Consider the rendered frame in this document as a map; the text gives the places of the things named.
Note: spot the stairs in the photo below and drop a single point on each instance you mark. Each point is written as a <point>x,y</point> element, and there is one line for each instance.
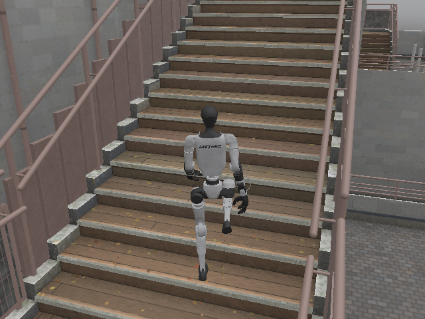
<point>140,298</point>
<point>374,44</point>

